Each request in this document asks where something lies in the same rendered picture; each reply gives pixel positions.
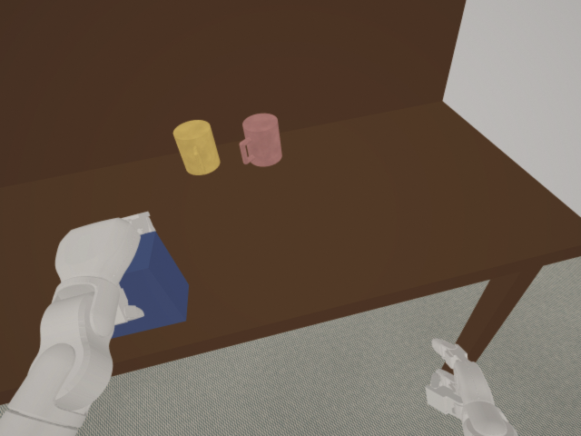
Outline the sponge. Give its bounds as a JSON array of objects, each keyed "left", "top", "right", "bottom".
[{"left": 111, "top": 231, "right": 189, "bottom": 339}]

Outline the table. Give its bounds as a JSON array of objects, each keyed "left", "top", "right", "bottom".
[{"left": 0, "top": 0, "right": 581, "bottom": 405}]

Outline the robot right forearm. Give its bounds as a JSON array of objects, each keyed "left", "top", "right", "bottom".
[{"left": 461, "top": 401, "right": 518, "bottom": 436}]

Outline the robot left forearm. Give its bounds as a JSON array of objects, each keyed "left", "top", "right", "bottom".
[{"left": 0, "top": 276, "right": 120, "bottom": 436}]

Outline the robot right hand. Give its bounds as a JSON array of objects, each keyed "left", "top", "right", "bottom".
[{"left": 426, "top": 338, "right": 495, "bottom": 419}]

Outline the robot left hand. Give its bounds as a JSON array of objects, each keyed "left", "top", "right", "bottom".
[{"left": 55, "top": 212, "right": 155, "bottom": 325}]

